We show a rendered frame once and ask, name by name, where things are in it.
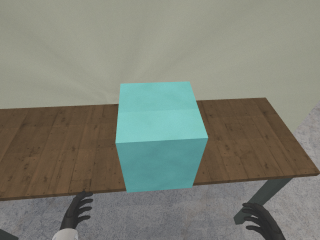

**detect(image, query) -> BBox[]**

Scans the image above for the table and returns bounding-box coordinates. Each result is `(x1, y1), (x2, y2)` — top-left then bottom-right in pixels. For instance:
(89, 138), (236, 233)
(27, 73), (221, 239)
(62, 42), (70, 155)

(0, 97), (320, 240)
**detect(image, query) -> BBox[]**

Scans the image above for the carton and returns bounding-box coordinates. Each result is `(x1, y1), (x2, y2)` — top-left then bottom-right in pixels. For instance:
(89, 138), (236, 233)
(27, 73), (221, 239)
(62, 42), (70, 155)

(115, 81), (208, 193)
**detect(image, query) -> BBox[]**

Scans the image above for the robot right hand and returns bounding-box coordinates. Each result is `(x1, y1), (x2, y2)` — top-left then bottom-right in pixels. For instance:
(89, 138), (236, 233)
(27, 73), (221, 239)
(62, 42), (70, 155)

(241, 202), (286, 240)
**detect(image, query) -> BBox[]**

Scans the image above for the robot left forearm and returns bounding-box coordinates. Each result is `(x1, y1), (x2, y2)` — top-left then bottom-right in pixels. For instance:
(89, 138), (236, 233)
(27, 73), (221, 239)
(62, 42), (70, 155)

(52, 228), (79, 240)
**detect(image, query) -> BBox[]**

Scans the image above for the robot left hand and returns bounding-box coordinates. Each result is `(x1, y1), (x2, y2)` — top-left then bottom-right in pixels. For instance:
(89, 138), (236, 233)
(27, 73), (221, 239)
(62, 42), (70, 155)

(59, 190), (93, 230)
